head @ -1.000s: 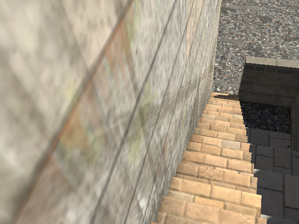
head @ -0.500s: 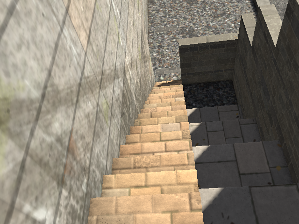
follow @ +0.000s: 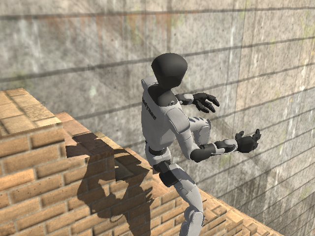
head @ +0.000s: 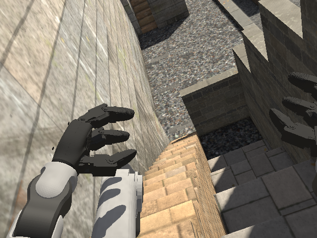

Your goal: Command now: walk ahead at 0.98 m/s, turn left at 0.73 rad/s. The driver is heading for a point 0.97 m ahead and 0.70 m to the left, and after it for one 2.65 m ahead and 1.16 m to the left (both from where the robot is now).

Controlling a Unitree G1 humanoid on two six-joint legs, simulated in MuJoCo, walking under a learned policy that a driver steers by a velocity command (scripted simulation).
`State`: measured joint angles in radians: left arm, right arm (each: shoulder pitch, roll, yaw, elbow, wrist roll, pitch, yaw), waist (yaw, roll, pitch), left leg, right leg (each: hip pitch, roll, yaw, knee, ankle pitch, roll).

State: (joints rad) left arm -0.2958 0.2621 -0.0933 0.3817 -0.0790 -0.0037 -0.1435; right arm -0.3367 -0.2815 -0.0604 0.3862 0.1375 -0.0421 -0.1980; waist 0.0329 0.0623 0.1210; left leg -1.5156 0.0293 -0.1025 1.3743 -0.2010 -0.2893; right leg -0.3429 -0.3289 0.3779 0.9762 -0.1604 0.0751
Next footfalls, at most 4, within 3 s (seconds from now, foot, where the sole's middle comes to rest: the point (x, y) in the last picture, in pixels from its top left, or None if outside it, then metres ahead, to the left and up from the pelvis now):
none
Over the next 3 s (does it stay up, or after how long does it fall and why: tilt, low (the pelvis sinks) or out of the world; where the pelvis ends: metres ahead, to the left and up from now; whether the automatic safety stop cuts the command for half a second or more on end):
falls after 0.18 s (tilt)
